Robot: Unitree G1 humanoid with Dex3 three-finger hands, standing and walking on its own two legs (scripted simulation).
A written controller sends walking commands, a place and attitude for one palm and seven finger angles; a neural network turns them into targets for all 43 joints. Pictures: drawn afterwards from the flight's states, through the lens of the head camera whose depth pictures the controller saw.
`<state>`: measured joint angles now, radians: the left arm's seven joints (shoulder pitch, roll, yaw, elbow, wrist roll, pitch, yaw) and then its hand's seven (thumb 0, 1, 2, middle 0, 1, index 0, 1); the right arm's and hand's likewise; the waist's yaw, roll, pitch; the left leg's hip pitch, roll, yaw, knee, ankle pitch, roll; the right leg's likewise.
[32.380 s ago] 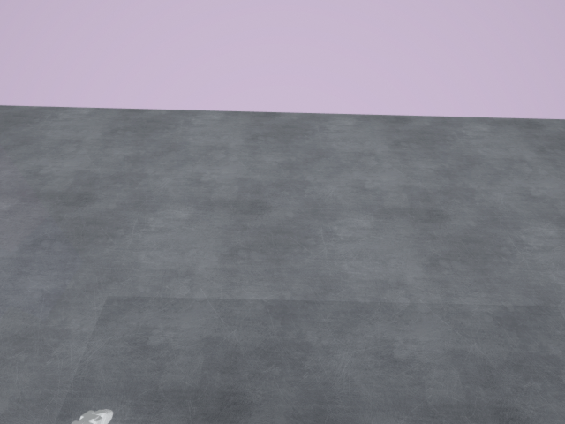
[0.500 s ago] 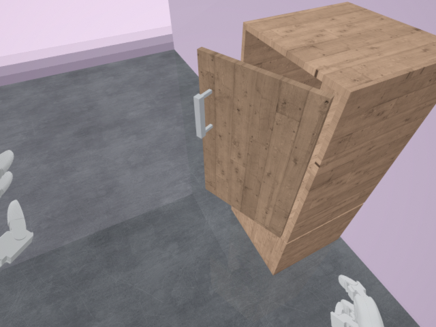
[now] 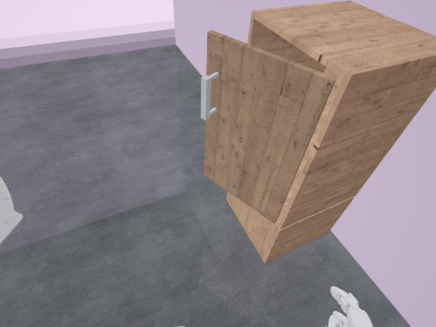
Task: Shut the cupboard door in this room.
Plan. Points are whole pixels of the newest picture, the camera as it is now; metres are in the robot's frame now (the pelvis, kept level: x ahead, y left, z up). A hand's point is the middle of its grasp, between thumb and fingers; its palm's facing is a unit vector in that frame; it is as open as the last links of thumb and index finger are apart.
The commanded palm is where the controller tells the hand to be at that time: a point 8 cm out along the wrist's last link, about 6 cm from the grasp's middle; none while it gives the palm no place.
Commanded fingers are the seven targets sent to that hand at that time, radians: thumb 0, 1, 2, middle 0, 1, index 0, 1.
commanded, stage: step back with the hand held close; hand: left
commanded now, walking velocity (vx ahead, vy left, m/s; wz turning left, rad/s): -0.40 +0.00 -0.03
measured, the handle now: (210, 96) +0.73 +0.07 +0.03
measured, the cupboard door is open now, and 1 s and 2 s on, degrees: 24 24 24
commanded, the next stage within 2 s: stop stepping back and stand still in 0.66 s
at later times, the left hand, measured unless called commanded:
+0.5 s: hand (29, 257) +0.15 +0.23 +0.19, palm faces +0.36 -0.83 -0.41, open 7.4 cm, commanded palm +0.08 +0.28 +0.20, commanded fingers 0.00 0.90 0.90 -0.20 -0.30 -0.20 -0.30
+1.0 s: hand out of the picture -0.01 +0.24 +0.19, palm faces +0.35 -0.82 -0.45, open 7.4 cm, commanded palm -0.06 +0.29 +0.20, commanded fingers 0.00 0.90 0.90 -0.20 -0.30 -0.20 -0.30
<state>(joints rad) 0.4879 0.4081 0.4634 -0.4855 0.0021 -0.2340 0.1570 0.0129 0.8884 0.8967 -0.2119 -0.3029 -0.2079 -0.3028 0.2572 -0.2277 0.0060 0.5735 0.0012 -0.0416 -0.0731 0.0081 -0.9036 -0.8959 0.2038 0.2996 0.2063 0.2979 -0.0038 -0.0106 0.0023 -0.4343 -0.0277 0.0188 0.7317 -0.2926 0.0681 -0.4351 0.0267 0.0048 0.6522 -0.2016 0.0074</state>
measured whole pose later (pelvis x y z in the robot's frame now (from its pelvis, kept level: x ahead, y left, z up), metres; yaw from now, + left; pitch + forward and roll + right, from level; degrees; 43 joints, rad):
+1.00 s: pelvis -0.21 -0.01 +0.02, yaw -1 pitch +1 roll -2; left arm 0.61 0.46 0.42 -0.58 -0.05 -0.17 0.14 0.02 0.89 0.90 -0.21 -0.30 -0.21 -0.30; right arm 0.25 -0.18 0.02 0.60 -0.02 -0.08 -0.06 0.01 -0.90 -0.90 0.20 0.30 0.20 0.30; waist -0.03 -0.04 -0.05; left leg -0.50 0.00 -0.01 0.50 -0.21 -0.01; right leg -0.18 0.08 -0.01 0.46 -0.34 -0.06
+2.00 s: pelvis -0.23 +0.02 +0.03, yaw +0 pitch -1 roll -1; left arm 0.31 0.20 0.01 1.01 0.01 0.02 0.02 -0.03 0.99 0.90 -0.21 -0.30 -0.20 -0.30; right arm 0.25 -0.17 0.01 1.00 -0.02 0.02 -0.02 0.00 -0.92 -0.90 0.20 0.30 0.20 0.30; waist 0.01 -0.02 0.02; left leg -0.25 0.03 0.05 0.47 -0.19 0.01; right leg -0.18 0.00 -0.08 0.43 -0.22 -0.02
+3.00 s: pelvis -0.24 +0.03 +0.03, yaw -1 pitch -2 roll +0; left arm 0.30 0.17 0.01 1.15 0.02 0.00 0.02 0.00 0.91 0.90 -0.20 -0.30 -0.20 -0.30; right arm 0.30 -0.16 -0.01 1.12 -0.02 0.01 -0.02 0.00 -0.91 -0.90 0.20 0.30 0.20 0.30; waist 0.00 0.00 0.03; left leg -0.20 0.02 0.08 0.40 -0.17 0.02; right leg -0.17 0.00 -0.05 0.41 -0.21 -0.02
